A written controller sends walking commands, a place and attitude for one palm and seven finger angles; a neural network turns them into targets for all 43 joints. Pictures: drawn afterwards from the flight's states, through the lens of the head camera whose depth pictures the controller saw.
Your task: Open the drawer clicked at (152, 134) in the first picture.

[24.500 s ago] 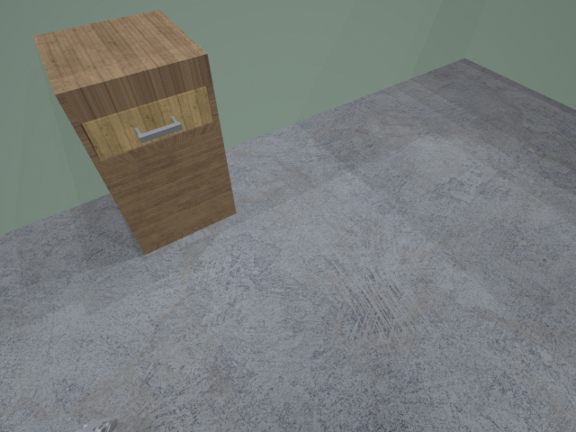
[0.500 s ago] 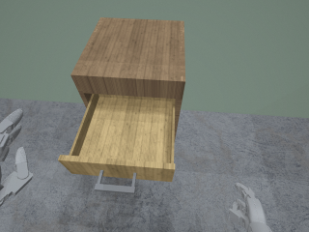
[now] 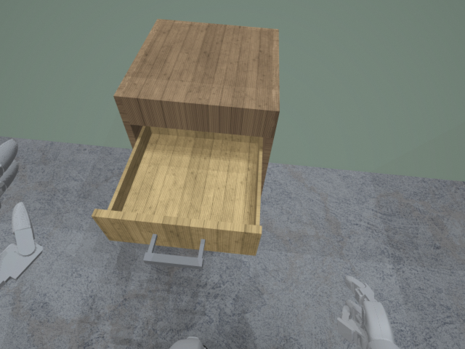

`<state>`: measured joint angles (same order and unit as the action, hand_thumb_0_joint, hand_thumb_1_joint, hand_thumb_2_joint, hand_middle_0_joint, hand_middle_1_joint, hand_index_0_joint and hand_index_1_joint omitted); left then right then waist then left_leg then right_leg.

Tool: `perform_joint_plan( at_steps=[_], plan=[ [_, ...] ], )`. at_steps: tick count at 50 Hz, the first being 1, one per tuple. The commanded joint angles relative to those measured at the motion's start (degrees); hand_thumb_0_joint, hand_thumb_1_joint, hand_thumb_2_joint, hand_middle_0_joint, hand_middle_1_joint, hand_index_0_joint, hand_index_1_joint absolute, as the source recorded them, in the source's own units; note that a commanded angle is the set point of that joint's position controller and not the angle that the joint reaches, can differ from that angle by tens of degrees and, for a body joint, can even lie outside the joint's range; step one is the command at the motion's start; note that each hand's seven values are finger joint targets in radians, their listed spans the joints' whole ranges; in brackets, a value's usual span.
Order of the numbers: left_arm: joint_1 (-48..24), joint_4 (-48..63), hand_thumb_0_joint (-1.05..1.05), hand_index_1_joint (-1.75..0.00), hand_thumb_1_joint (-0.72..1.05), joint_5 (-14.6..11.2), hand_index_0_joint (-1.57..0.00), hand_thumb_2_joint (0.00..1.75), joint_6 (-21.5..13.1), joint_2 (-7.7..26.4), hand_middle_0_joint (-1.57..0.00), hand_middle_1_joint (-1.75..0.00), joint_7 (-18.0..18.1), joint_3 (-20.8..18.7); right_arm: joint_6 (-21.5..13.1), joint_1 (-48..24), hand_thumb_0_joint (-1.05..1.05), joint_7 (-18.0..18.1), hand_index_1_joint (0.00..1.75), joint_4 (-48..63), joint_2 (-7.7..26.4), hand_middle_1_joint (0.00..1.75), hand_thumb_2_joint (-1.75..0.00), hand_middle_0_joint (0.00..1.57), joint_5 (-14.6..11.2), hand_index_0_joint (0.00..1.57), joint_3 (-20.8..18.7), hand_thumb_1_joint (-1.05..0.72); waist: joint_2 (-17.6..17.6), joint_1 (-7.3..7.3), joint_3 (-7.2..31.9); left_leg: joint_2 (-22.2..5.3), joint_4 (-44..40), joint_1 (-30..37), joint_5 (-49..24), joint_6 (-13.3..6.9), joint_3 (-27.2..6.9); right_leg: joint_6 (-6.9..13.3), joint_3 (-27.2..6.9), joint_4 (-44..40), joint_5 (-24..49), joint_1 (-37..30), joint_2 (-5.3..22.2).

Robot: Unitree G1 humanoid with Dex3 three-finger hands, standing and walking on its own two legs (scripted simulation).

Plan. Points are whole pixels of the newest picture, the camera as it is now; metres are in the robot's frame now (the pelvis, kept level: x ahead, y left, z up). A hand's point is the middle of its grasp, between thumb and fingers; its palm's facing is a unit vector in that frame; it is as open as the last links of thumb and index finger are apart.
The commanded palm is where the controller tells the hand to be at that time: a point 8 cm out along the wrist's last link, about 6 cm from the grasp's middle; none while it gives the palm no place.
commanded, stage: step back with the hand held close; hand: left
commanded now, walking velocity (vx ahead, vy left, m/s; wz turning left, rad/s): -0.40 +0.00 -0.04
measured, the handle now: (175, 251) +0.34 +0.15 -0.18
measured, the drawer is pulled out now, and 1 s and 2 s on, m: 0.30 0.30 0.30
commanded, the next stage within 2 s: stop stepping back and stand still in 0.68 s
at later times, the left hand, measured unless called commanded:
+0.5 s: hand (75, 298) +0.15 +0.18 +0.17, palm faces +0.18 -0.84 -0.51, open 7.4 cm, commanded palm +0.07 +0.24 +0.19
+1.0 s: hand out of the picture +0.01 +0.13 +0.18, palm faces +0.27 -0.80 -0.53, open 7.4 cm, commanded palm -0.06 +0.19 +0.19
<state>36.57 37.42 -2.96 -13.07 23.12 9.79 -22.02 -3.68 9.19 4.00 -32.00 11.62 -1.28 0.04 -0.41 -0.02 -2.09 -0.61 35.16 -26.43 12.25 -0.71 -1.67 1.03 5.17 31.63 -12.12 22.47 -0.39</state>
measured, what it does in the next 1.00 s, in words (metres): walks backwards: right foot, then left foot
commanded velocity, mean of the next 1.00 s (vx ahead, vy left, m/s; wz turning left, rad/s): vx -0.22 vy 0.03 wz -0.01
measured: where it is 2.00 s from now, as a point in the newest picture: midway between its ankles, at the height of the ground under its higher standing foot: outside the picture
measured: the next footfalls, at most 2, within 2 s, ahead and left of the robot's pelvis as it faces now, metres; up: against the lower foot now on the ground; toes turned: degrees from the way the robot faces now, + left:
right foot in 0.42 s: -0.14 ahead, -0.18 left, +0.00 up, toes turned +0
left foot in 0.70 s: -0.07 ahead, +0.06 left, +0.00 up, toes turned +2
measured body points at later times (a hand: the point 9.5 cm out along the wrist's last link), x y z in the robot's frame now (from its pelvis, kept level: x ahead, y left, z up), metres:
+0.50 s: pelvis -0.07 -0.03 +0.00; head +0.01 -0.03 +0.44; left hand +0.14 +0.22 +0.20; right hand +0.15 -0.24 -0.09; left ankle +0.07 +0.11 -0.73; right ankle -0.14 -0.13 -0.73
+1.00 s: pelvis -0.19 -0.09 +0.00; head -0.15 -0.09 +0.45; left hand -0.01 +0.17 +0.21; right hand -0.02 -0.31 -0.09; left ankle -0.15 +0.05 -0.70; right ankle -0.18 -0.17 -0.73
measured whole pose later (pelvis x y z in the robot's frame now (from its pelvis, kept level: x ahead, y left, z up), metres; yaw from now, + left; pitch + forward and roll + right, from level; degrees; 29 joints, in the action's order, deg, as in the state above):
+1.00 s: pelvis -0.19 -0.09 +0.00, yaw +0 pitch +1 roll +0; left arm 40.5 39.3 -3.3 -11.7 24.8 8.5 -22.0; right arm -3.8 9.5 2.6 -33.1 10.2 -1.8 -0.1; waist -0.3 1.4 -4.1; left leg -1.3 44.1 -25.7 20.0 0.6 -0.5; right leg 2.8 4.6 32.6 -16.2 17.1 -0.8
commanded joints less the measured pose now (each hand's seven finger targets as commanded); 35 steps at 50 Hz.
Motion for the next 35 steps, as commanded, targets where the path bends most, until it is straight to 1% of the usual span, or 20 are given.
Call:
perform_joint_plan(
  at_steps=[1, 4, 6, 8, 9, 11, 13, 16, 22, 23, 24, 25, 26, 27, 28, 30, 32, 33, 34, 35],
  plan=[
    [0.1, 11.0, 0.00, -0.30, 0.90, -0.5, -0.20, 0.90, -3.1, 8.8, -0.20, -0.30, 1.4, -6.5, -2.7, -4.8, 0.00, 0.5, 0.30, 7.1, 7.0, 0.30, -0.90, 0.20, 0.4, 0.20, -3.4, -0.90, 3.8, 0.86, 8.0, -1.0, 0.2, 3.4, 9.3, -0.3, -2.6, 3.5, -13.8, -13.7, -9.4, -1.2, 12.0],
    [0.8, 12.4, 0.00, -0.30, 0.90, -0.6, -0.20, 0.90, -2.8, 9.4, -0.20, -0.30, 1.3, -6.9, -2.3, -5.7, 0.00, 0.6, 0.30, 6.6, 7.0, 0.30, -0.90, 0.20, 0.3, 0.20, -3.5, -0.90, 3.1, 0.71, 9.1, -1.9, -2.6, 6.2, 3.9, -0.6, -3.5, 2.9, -10.4, -10.9, -4.0, -1.2, 10.6],
    [2.0, 13.0, 0.00, -0.30, 0.90, -0.4, -0.20, 0.90, -3.0, 10.1, -0.20, -0.30, 1.1, -7.7, -2.5, -6.7, 0.00, 1.0, 0.30, 7.5, 7.2, 0.30, -0.90, 0.20, 0.0, 0.20, -3.5, -0.90, -3.2, 0.49, 8.8, -6.6, -10.7, 1.4, 3.3, -1.8, -7.8, 0.7, -6.9, -4.7, -5.6, -5.7, 5.8],
    [2.2, 14.2, 0.00, -0.30, 0.90, 0.2, -0.20, 0.90, -3.6, 10.0, -0.20, -0.30, 0.8, -8.9, -3.1, -7.4, 0.00, 0.9, 0.30, 8.9, 7.5, 0.30, -0.90, 0.20, 0.3, 0.20, -3.2, -0.90, -14.1, 0.04, 8.3, -13.9, -21.7, -11.7, 9.0, -5.1, -15.6, -1.4, -3.7, 9.9, -8.2, -15.5, -0.8],
    [1.8, 15.0, 0.00, -0.30, 0.90, 0.2, -0.20, 0.90, -3.8, 9.9, -0.20, -0.30, 0.7, -8.8, -3.5, -6.7, 0.00, 1.0, 0.30, 8.7, 6.9, 0.30, -0.90, 0.20, 0.8, 0.20, -3.3, -0.90, -13.9, 0.04, 8.8, -15.8, -22.3, -11.2, 5.4, -6.3, -17.2, -1.2, -4.5, 14.7, -11.3, -14.5, -1.2],
    [3.1, 15.3, 0.00, -0.30, 0.90, -0.5, -0.20, 0.90, -4.2, 9.9, -0.20, -0.30, 0.5, -8.7, -4.8, -4.9, 0.00, 0.8, 0.30, 7.7, 6.4, 0.30, -0.90, 0.20, 1.2, 0.20, -3.8, -0.90, -9.6, -0.28, 12.6, -16.2, -15.9, 0.3, -13.7, -7.2, -15.5, -0.7, -6.4, 15.6, -14.7, -7.6, -0.6],
    [5.2, 14.3, 0.00, -0.30, 0.90, -1.2, -0.20, 0.90, -4.2, 8.8, -0.20, -0.30, -0.1, -8.2, -5.6, -3.8, 0.00, 0.0, 0.30, 5.5, 6.5, 0.30, -0.90, 0.20, 1.6, 0.20, -4.0, -0.90, -9.0, -0.44, 15.5, -15.6, -12.4, 11.4, -27.9, -7.6, -13.2, -1.1, -5.5, 12.4, -15.0, -3.5, -0.8],
    [3.6, 14.4, 0.00, -0.30, 0.90, -1.4, -0.20, 0.90, -3.7, 8.0, -0.20, -0.30, -1.2, -6.7, -6.0, -4.3, 0.00, -1.0, 0.30, 4.2, 6.9, 0.30, -0.90, 0.20, 2.1, 0.20, -3.4, -0.90, -11.6, -0.47, 15.6, -15.4, -11.3, 17.5, -36.5, -7.6, -11.9, -1.4, -5.6, 7.9, -13.3, -2.6, -1.0],
    [1.9, 15.3, 0.00, -0.30, 0.90, -2.3, -0.20, 0.90, -4.4, 10.2, -0.20, -0.30, -3.7, -8.7, -5.3, -6.6, 0.00, -2.1, 0.30, 5.3, 7.7, 0.30, -0.90, 0.20, 1.1, 0.20, -3.0, -0.90, -10.2, -1.40, 17.7, -12.7, -6.9, 18.2, -29.1, -5.1, -7.0, -1.5, -3.7, -7.9, -1.3, -10.4, -0.6],
    [2.6, 15.5, 0.00, -0.30, 0.90, -2.2, -0.20, 0.90, -4.8, 10.6, -0.20, -0.30, -4.0, -9.2, -4.5, -6.6, 0.00, -2.3, 0.30, 6.1, 7.1, 0.30, -0.90, 0.20, 0.9, 0.20, -3.0, -0.90, -6.0, -1.57, 19.3, -9.9, -2.1, 18.3, -27.2, -3.5, -3.8, -2.1, -4.4, -12.3, 9.1, -12.4, 1.0],
    [3.4, 14.0, 0.00, -0.30, 0.90, -2.3, -0.20, 0.90, -4.5, 10.2, -0.20, -0.30, -4.4, -8.8, -4.1, -6.3, 0.00, -2.3, 0.30, 6.9, 6.7, 0.30, -0.90, 0.20, -0.6, 0.20, -3.9, -0.90, 7.0, -0.92, 19.4, -3.4, 4.7, 15.6, -12.5, -0.3, 1.4, -1.7, -6.8, -14.1, 21.4, -12.1, 6.1],
    [4.2, 12.8, 0.00, -0.30, 0.90, -2.2, -0.20, 0.90, -4.2, 13.1, -0.20, -0.30, -4.0, -11.7, -3.5, -7.7, 0.00, -1.9, 0.30, 8.2, 6.6, 0.30, -0.90, 0.20, -1.9, 0.20, -4.4, -0.90, 17.0, -1.34, 17.2, 1.9, 15.2, 8.8, 7.1, 1.2, 3.4, 0.3, -12.5, -14.9, 31.1, -9.6, 13.7],
    [5.6, 9.9, 0.00, -0.30, 0.90, -2.2, -0.20, 0.90, -3.9, 11.8, -0.20, -0.30, -3.6, -10.5, -2.9, -9.6, 0.00, -1.2, 0.30, 8.6, 5.8, 0.30, -0.90, 0.20, -2.4, 0.20, -4.0, -0.90, 15.7, -0.71, 11.0, 3.8, 26.5, 0.8, 15.1, 1.2, 0.6, 4.9, -17.6, -14.0, 33.9, -6.0, 19.5],
    [6.7, 6.6, 0.00, -0.30, 0.90, -1.9, -0.20, 0.90, -3.0, 10.4, -0.20, -0.30, -2.9, -10.1, -2.1, -10.3, 0.00, -0.3, 0.30, 7.6, 3.8, 0.30, -0.90, 0.20, -1.1, 0.20, -3.0, -0.90, 11.8, 0.07, 9.0, 2.8, 30.2, -5.5, 18.2, 1.7, -1.1, 8.1, -16.8, -11.1, 40.8, -9.4, 20.4],
    [6.6, 5.4, 0.00, -0.30, 0.90, -1.1, -0.20, 0.90, -2.5, 9.0, -0.20, -0.30, -2.3, -8.9, -1.3, -10.7, 0.00, 0.6, 0.30, 7.2, 2.1, 0.30, -0.90, 0.20, -0.1, 0.20, -1.4, -0.90, 7.8, 0.80, 8.7, 1.9, 27.5, -8.1, 19.0, 2.1, -0.5, 7.8, -13.3, -8.9, 46.7, -14.1, 18.3],
    [2.2, 6.6, 0.00, -0.30, 0.90, 0.0, -0.20, 0.90, -2.6, 7.8, -0.20, -0.30, -1.4, -6.7, -0.5, -12.1, 0.00, 2.2, 0.30, 7.5, 2.2, 0.30, -0.90, 0.20, 0.4, 0.20, 0.3, -0.90, 6.2, 1.48, 6.7, 1.7, 12.1, -8.0, 19.6, 1.9, 1.2, 5.7, -10.8, -4.7, 57.1, -19.6, 15.0],
    [1.2, 7.2, 0.00, -0.30, 0.90, 0.7, -0.20, 0.90, -2.0, 8.7, -0.20, -0.30, -0.4, -6.6, 0.8, -9.7, 0.00, 3.1, 0.30, 6.6, 3.9, 0.30, -0.90, 0.20, 0.6, 0.20, -0.6, -0.90, 6.5, 2.08, 8.5, 1.8, -5.9, -0.7, 6.7, 1.9, 3.2, 2.3, -8.6, -1.3, 57.4, -23.1, 11.0],
    [0.2, 9.8, 0.00, -0.30, 0.90, 0.3, -0.20, 0.90, -1.8, 8.2, -0.20, -0.30, -0.3, -5.0, 1.4, -8.2, 0.00, 2.9, 0.30, 6.4, 4.5, 0.30, -0.90, 0.20, 0.5, 0.20, -1.3, -0.90, 5.2, 2.36, 9.7, 0.3, -13.1, 5.2, -5.1, 1.4, 3.6, 0.2, -6.7, 0.7, 51.8, -22.4, 9.6],
    [-1.3, 12.2, 0.00, -0.30, 0.90, 0.1, -0.20, 0.90, -1.9, 8.6, -0.20, -0.30, -0.2, -4.4, 1.4, -7.5, 0.00, 2.5, 0.30, 6.8, 5.8, 0.30, -0.90, 0.20, 0.0, 0.20, -2.5, -0.90, 1.3, 1.93, 10.5, -5.0, -15.8, 12.5, -27.0, -0.5, 0.4, -2.8, -5.8, 2.5, 38.9, -17.3, 6.7],
    [-1.5, 13.7, 0.00, -0.30, 0.90, 0.4, -0.20, 0.90, -1.7, 9.6, -0.20, -0.30, -0.3, -4.8, 1.2, -7.7, 0.00, 2.0, 0.30, 7.4, 6.3, 0.30, -0.90, 0.20, -0.8, 0.20, -4.0, -0.90, -3.4, 0.99, 12.2, -12.2, -13.5, 21.4, -43.5, -2.5, -4.1, -3.4, -5.4, 5.7, 14.1, -8.7, 4.4]
  ],
)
